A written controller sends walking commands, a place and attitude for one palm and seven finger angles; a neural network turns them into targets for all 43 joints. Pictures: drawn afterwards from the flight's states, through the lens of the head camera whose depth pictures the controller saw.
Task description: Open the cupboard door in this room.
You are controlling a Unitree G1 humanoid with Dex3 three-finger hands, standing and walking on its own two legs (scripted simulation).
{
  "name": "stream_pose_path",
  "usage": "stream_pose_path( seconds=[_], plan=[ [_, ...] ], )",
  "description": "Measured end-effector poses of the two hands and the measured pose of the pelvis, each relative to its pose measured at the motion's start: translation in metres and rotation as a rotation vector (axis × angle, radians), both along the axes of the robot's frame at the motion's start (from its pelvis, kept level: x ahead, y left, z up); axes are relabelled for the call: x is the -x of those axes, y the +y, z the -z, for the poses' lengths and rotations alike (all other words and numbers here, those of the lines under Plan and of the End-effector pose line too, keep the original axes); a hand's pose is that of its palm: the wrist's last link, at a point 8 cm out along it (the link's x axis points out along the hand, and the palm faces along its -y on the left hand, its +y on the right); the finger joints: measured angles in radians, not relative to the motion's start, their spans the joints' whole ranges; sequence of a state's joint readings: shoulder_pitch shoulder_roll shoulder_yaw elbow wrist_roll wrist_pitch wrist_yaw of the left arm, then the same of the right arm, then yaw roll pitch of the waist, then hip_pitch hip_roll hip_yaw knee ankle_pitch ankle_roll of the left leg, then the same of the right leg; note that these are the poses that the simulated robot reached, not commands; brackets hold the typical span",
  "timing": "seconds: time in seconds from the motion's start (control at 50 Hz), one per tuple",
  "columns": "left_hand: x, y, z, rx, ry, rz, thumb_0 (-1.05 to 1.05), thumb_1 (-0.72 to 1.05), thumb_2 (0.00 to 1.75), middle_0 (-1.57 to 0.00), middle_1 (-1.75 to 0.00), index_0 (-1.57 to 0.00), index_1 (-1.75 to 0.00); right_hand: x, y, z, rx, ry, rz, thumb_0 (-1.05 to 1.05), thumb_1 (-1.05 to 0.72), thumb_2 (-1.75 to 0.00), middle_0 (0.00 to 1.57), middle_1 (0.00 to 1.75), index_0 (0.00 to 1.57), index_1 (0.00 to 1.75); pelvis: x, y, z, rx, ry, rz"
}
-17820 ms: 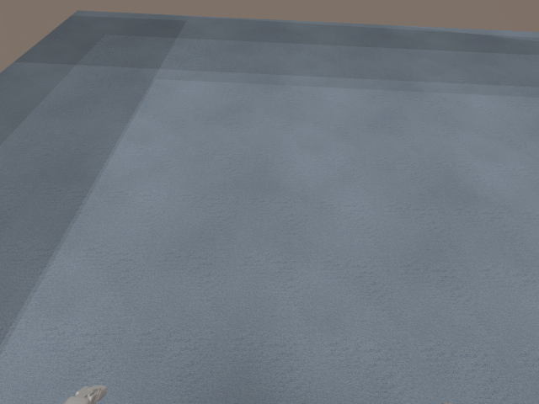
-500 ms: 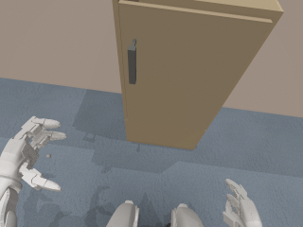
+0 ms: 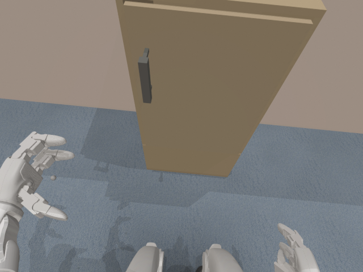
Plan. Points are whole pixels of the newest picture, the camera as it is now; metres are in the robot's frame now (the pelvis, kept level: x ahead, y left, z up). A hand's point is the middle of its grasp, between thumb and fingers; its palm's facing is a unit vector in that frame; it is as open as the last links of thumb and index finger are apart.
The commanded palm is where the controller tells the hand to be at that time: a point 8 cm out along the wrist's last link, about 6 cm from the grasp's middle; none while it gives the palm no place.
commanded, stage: raise the hand with hooked fingers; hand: left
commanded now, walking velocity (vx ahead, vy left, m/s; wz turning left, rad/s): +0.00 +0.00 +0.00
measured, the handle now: (146, 76) +0.58 +0.13 +0.05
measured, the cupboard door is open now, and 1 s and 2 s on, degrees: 0 0 0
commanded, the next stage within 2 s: move the hooked fingers beside the handle in 0.22 s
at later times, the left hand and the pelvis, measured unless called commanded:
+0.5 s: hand (63, 170) +0.30 +0.26 +0.05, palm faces -0.03 -1.00 -0.03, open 14.0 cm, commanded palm +0.29 +0.30 +0.05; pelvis +0.00 -0.01 +0.00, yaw +1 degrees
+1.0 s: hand (93, 130) +0.40 +0.23 +0.04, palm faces -0.06 -1.00 -0.01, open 14.0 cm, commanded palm +0.39 +0.28 +0.05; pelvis +0.00 +0.00 -0.01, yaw -1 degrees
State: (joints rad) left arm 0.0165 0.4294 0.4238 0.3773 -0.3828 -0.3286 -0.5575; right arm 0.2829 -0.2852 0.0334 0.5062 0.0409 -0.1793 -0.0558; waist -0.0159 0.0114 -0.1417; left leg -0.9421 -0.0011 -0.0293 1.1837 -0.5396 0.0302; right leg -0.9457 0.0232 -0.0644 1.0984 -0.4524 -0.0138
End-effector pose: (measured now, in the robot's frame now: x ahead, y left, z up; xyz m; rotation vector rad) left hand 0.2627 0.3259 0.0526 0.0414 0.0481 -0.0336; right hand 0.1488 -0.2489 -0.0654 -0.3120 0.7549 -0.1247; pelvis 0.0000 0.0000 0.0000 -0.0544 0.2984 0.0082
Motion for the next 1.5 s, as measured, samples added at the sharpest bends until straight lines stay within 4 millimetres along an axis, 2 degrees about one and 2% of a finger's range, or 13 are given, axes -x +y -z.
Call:
stream_pose_path(
  seconds=[0.42,0.62,0.82,1.02,1.24,1.5],
  plan=[
    [-0.001,-0.007,-0.004,-0.006,-0.020,-0.012,-0.01,-0.50,0.30,-0.30,-1.20,-0.30,-1.20,-0.008,-0.001,0.005,-0.017,-0.012,-0.017,0.01,-0.90,-0.90,0.21,0.30,0.21,0.30,0.001,-0.008,0.002,-0.005,-0.005,-0.007],
    [-0.049,-0.026,0.002,0.014,-0.023,0.033,-0.01,-0.50,0.30,-0.30,-1.20,-0.30,-1.20,0.005,-0.008,0.013,0.005,0.035,0.016,0.01,-0.90,-0.90,0.21,0.30,0.21,0.30,0.006,-0.009,0.006,-0.007,0.008,-0.002],
    [-0.087,-0.027,0.003,0.017,-0.008,0.004,-0.01,-0.50,0.30,-0.30,-1.20,-0.30,-1.20,0.035,-0.014,0.020,0.005,0.147,0.076,0.01,-0.90,-0.90,0.21,0.30,0.21,0.30,0.002,-0.007,0.004,-0.011,0.032,0.013],
    [-0.126,-0.042,0.011,0.028,-0.006,0.021,-0.01,-0.50,0.30,-0.30,-1.20,-0.30,-1.20,0.061,-0.018,0.029,0.022,0.268,0.129,0.01,-0.90,-0.90,0.21,0.30,0.21,0.30,-0.001,-0.003,0.006,-0.010,0.061,0.019],
    [-0.155,-0.053,0.007,0.023,-0.008,0.017,-0.01,-0.50,0.30,-0.30,-1.20,-0.30,-1.20,0.077,-0.013,0.033,0.003,0.340,0.160,0.01,-0.90,-0.90,0.21,0.30,0.21,0.30,-0.004,0.000,0.004,-0.008,0.076,0.025],
    [-0.194,-0.064,0.008,0.026,-0.022,0.015,-0.01,-0.50,0.30,-0.30,-1.20,-0.30,-1.20,0.100,-0.016,0.042,0.020,0.433,0.184,0.01,-0.90,-0.90,0.21,0.30,0.21,0.30,0.000,0.000,0.012,-0.001,0.106,0.022]
  ],
)
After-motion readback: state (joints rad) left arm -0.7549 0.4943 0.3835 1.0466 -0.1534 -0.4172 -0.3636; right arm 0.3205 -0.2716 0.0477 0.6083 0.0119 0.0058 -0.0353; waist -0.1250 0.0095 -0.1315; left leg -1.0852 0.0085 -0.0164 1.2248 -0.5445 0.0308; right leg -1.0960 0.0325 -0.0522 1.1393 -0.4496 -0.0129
